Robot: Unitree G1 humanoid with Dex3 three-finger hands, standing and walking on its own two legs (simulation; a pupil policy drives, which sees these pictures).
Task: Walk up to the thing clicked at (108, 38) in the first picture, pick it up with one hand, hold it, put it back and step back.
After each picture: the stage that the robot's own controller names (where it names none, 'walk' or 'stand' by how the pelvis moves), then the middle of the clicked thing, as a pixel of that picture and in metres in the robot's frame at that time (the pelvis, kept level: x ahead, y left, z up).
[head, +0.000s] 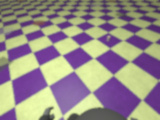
stand; (108, 38) +1.89 -0.48 -0.72
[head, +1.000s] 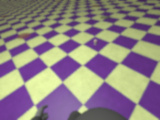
walk; (95, 42) +1.79 -0.02 -0.69
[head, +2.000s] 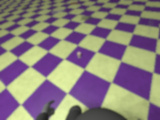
walk; (79, 55) +1.18 +0.28 -0.71
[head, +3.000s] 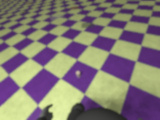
walk; (78, 74) +0.75 +0.26 -0.72
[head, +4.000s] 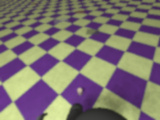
walk; (79, 91) +0.47 +0.18 -0.71
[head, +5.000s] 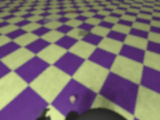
stand; (72, 99) +0.35 +0.20 -0.71
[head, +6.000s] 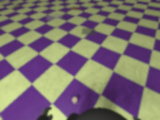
stand; (74, 100) +0.32 +0.18 -0.72
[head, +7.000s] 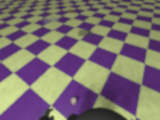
stand; (73, 101) +0.33 +0.20 -0.72
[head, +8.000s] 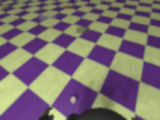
stand; (73, 100) +0.30 +0.20 -0.72
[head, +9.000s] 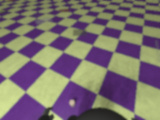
stand; (72, 103) +0.29 +0.22 -0.72
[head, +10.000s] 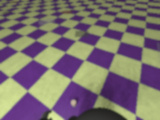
stand; (73, 103) +0.30 +0.19 -0.73
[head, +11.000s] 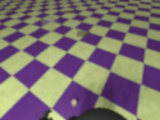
stand; (74, 103) +0.31 +0.19 -0.73
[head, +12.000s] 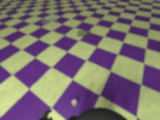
stand; (74, 103) +0.31 +0.18 -0.73
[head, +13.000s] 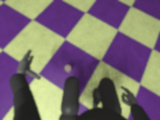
go down; (68, 69) +0.39 +0.18 -0.42
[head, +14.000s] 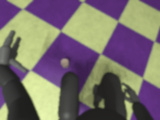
go down; (65, 63) +0.42 +0.19 -0.32
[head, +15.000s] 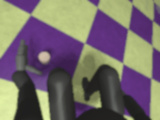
close in; (44, 58) +0.41 +0.23 -0.24
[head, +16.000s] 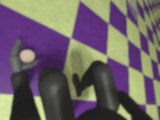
close; (27, 57) +0.41 +0.25 -0.23
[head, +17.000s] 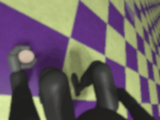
lift; (26, 58) +0.40 +0.25 -0.23
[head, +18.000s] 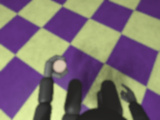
lift; (61, 68) +0.34 +0.20 -0.02
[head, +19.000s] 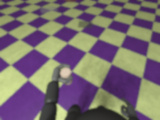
hold; (66, 76) +0.31 +0.17 +0.00
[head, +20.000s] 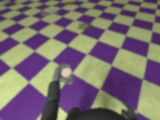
hold; (67, 76) +0.32 +0.16 +0.00
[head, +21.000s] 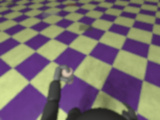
crouch; (68, 76) +0.32 +0.16 +0.00
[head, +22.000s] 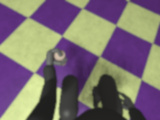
crouch; (60, 58) +0.42 +0.19 -0.10
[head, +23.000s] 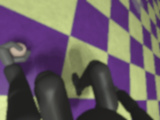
lower; (19, 53) +0.44 +0.26 -0.23
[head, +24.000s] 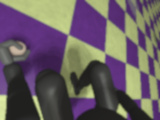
lower; (18, 51) +0.43 +0.27 -0.23
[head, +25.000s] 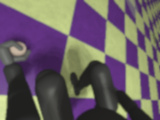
lower; (19, 52) +0.43 +0.27 -0.23
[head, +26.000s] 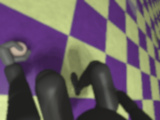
lower; (19, 52) +0.43 +0.27 -0.23
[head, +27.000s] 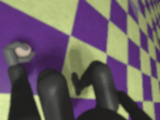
loosen; (23, 53) +0.42 +0.26 -0.23
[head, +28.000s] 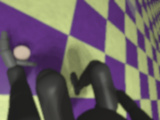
withdraw; (22, 54) +0.42 +0.25 -0.24
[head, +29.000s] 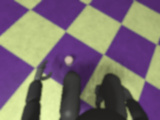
walk; (68, 61) +0.44 +0.19 -0.33
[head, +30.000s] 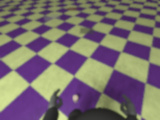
stand; (75, 98) +0.35 +0.16 -0.66
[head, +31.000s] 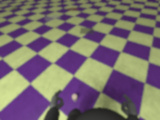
stand; (74, 97) +0.37 +0.18 -0.67
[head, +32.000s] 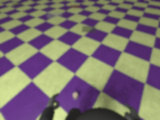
stand; (75, 95) +0.37 +0.17 -0.68
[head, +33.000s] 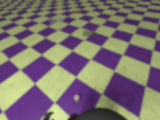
walk; (76, 98) +0.37 +0.17 -0.72
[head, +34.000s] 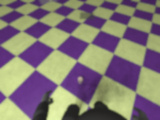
walk; (80, 80) +0.49 +0.09 -0.69
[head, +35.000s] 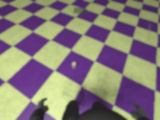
walk; (74, 65) +0.73 +0.20 -0.71
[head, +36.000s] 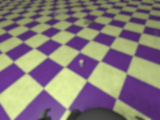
stand; (81, 63) +1.00 +0.19 -0.70
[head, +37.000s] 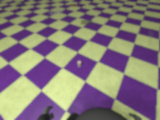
stand; (79, 64) +0.97 +0.18 -0.72
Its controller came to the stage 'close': yes
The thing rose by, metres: 0.72
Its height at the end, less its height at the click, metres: +0.00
